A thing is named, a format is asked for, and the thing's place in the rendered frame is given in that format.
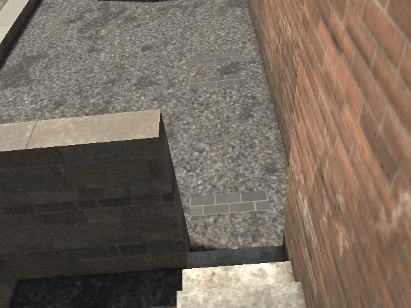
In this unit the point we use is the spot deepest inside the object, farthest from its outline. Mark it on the stairs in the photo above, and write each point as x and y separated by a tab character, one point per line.
257	277

